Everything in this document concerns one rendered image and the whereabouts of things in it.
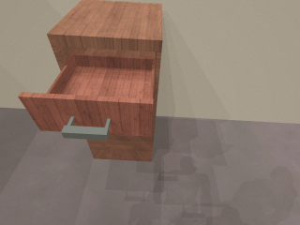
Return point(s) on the drawer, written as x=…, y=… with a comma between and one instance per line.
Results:
x=93, y=88

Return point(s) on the cabinet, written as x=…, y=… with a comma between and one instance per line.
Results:
x=114, y=28

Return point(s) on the handle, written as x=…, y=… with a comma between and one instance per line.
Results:
x=86, y=133

